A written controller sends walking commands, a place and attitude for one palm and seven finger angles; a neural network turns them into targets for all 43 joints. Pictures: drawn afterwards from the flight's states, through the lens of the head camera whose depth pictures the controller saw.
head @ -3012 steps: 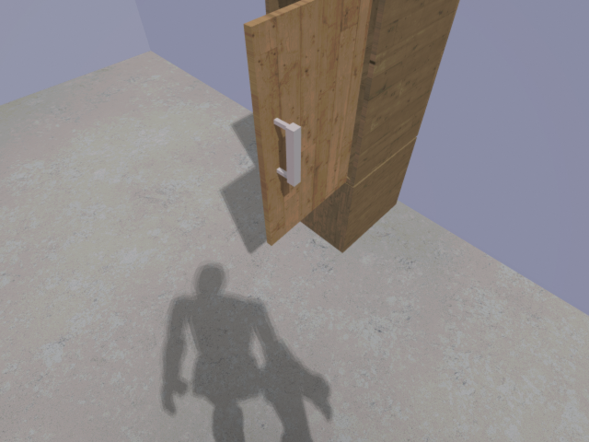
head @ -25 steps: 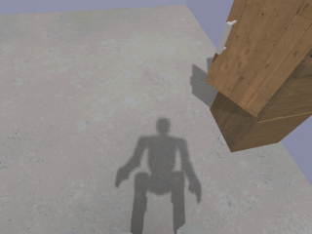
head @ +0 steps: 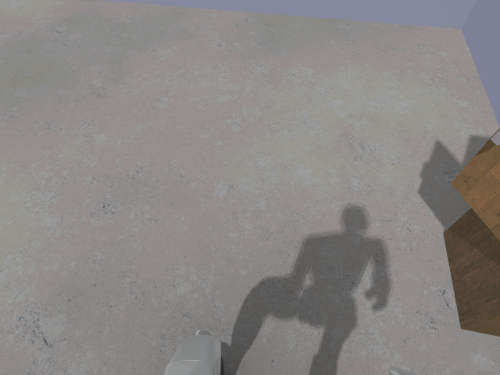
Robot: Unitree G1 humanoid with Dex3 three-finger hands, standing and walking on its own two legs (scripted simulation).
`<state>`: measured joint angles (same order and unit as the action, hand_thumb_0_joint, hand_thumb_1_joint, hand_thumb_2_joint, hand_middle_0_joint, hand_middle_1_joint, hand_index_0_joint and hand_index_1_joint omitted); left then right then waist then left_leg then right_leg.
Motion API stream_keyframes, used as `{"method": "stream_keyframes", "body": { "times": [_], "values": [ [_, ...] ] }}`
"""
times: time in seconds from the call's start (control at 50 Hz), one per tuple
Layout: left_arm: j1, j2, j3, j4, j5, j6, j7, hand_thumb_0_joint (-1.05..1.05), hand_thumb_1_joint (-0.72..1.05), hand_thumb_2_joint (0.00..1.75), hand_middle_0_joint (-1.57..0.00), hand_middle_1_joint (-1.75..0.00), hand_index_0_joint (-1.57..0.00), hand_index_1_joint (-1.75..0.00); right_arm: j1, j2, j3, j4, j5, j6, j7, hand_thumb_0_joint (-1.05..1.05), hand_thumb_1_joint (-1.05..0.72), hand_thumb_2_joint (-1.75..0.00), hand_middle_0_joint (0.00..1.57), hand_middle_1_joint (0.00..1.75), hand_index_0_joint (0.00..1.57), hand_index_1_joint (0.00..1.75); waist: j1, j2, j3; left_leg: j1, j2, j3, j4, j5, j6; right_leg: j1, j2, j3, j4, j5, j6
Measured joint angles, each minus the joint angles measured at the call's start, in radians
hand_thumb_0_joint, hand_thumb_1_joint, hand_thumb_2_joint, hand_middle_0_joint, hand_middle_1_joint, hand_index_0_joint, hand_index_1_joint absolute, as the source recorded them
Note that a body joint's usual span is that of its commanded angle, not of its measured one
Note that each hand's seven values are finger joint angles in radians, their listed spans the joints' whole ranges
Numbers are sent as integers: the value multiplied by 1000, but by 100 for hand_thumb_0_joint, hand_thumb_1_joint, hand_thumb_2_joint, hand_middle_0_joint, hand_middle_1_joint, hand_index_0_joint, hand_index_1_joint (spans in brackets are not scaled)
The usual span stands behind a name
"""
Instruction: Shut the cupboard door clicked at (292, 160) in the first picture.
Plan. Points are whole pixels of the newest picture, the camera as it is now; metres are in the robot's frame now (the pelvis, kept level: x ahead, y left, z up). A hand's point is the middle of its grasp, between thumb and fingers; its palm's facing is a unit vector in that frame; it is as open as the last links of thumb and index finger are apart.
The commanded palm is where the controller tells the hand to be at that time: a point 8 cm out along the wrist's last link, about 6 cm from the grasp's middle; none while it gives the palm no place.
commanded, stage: walk to a spot facing it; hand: left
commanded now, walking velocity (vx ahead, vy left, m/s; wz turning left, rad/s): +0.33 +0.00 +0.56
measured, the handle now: out of the picture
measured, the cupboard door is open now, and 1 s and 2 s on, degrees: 28 28 28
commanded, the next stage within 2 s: turn to face it in 0.42 s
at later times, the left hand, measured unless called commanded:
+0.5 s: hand (154, 302) +0.25 +0.22 -0.16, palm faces +0.25 -0.93 -0.25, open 7.4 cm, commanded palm none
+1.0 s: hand (153, 270) +0.33 +0.25 -0.19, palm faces +0.18 -0.96 -0.23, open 7.4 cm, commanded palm none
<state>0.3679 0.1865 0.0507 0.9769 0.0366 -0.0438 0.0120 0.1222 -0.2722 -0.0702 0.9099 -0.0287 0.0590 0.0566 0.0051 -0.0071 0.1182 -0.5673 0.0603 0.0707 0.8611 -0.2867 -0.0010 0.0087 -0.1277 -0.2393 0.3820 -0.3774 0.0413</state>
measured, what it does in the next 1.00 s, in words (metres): walks ahead: left foot, then right foot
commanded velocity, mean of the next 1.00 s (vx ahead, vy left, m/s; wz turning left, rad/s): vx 0.11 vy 0.00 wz -0.06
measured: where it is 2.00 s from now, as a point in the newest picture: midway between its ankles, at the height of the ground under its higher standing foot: (237, 311)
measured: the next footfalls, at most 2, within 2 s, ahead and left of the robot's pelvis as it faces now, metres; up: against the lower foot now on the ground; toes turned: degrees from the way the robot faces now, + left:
left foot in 0.10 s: +0.17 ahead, +0.15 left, +0.00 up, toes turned +10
right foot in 0.42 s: +0.31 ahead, -0.09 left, +0.00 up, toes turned +5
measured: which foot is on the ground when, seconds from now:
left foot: up 0.00-0.08, down 0.10-0.42, up 0.44-0.70, down 0.72-0.96, up 0.98-1.00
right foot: down 0.00-0.10, up 0.12-0.40, down 0.42-0.74, up 0.76-0.94, down 0.96-1.00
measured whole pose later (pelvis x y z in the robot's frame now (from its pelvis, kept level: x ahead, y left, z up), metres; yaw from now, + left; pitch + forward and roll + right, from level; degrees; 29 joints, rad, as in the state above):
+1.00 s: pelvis +0.33 +0.05 -0.02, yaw +6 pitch -1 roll +0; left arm 0.26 0.17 0.07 0.98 0.03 0.03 0.00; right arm 0.13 -0.19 -0.05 0.97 -0.01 0.05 -0.02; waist 0.03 0.03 0.09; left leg -0.31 0.11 0.14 0.81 -0.49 -0.03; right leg -0.31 -0.01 -0.07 0.67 -0.33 -0.02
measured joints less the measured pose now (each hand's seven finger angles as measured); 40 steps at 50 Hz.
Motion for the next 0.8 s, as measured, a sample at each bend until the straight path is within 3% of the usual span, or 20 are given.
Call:
{"method": "stream_keyframes", "body": {
  "times": [0.06,0.1,0.12,0.16,0.2,0.24,0.3,0.4,0.42,0.46,0.5,0.54,0.58,0.66,0.72,0.8],
  "values": [
    [41,9,0,14,-1,4,-4,1,91,90,-20,-30,-20,-30,-50,8,13,-23,0,-17,4,1,-91,-90,20,29,20,30,22,-22,25,62,-27,43,-141,-27,33,24,-38,-39,67,-70,27],
    [82,9,0,25,-7,13,-11,1,91,90,-20,-30,-20,-30,-64,0,22,-53,-4,-43,2,1,-91,-90,20,29,20,30,28,-11,17,139,-40,51,-250,6,78,-38,-68,-37,266,-133,27],
    [87,12,0,30,-10,26,-18,1,91,90,-20,-30,-20,-30,-69,-1,21,-66,-5,-60,-4,1,-91,-90,20,29,20,30,20,0,16,126,-35,41,-231,92,84,-109,-68,2,442,-155,23],
    [54,34,8,33,-10,53,-21,1,91,90,-20,-30,-20,-30,-71,16,25,-70,1,-79,-18,0,-91,-90,20,29,20,30,27,-21,32,122,-47,37,-157,61,63,-256,-50,117,727,-156,8],
    [10,46,19,23,-6,62,-22,1,91,90,-20,-30,-20,-30,-48,32,31,-63,1,-82,-31,0,-91,-90,20,29,20,30,31,-30,28,152,-58,26,-168,20,44,-376,-35,169,826,-119,-1],
    [-38,46,26,-4,-1,62,-27,2,91,90,-20,-30,-20,-30,-18,43,35,-45,-2,-78,-40,0,-91,-90,20,29,20,30,27,-22,15,187,-68,3,-211,18,35,-461,-29,184,788,-80,-3],
    [-102,35,26,-56,1,52,-34,1,91,90,-20,-30,-19,-30,28,56,40,-7,-3,-68,-42,0,-90,-90,20,29,20,30,16,-3,-6,239,-77,-33,-270,22,30,-520,-20,190,614,-18,3],
    [-148,21,15,-125,5,20,-44,1,91,90,-20,-30,-19,-30,104,75,30,38,0,-47,-34,0,-90,-90,20,29,20,30,-7,20,-46,295,-74,-87,-243,-58,14,-455,31,162,320,90,18],
    [-144,26,13,-141,9,7,-43,1,91,90,-20,-30,-20,-30,123,79,27,40,4,-44,-34,1,-90,-90,21,29,20,30,-10,11,-61,279,-81,-93,-187,-119,24,-429,32,162,268,81,6],
    [-152,10,6,-147,11,-6,-31,1,91,90,-20,-30,-20,-30,130,70,16,55,6,-30,-34,1,-90,-90,20,29,20,30,-8,29,-61,209,-85,-118,44,-228,33,-425,35,135,318,85,-36],
    [-144,-9,1,-140,10,-3,-17,1,91,90,-20,-30,-20,-30,123,61,5,66,2,-21,-32,1,-90,-90,20,29,20,30,-13,35,-61,129,-84,-109,262,-196,28,-386,30,110,307,70,-48],
    [-130,-26,-2,-120,8,1,-7,1,91,90,-20,-30,-20,-30,111,54,0,65,2,-21,-28,1,-91,-90,20,29,20,30,-26,35,-65,69,-61,-85,357,-126,15,-332,24,85,246,76,-41],
    [-115,-36,0,-97,7,-1,3,1,91,90,-20,-30,-20,-30,99,55,1,58,4,-26,-29,1,-91,-90,20,29,20,30,-30,20,-65,46,-39,-58,318,-103,3,-282,15,67,183,83,-38],
    [-86,-20,4,-55,5,-5,15,0,94,90,-20,-30,-20,-30,62,70,16,43,7,-47,-37,1,-91,-90,20,29,20,30,-2,-14,-47,104,-21,-14,-10,-58,-4,-215,6,63,118,78,-27],
    [-41,-21,-5,-11,-9,6,17,0,94,90,-20,-30,-20,-30,34,76,37,44,7,-73,-41,1,-91,-90,20,29,20,30,27,-2,-43,219,-9,3,-289,155,-1,-194,33,87,152,33,-10],
    [-23,-6,-6,52,-17,65,14,1,93,90,-20,-30,-20,-30,2,122,59,55,3,-84,-62,0,-91,-90,20,29,20,30,37,-39,-37,276,7,62,-253,-17,7,-248,55,168,353,-152,-11]
  ]
}}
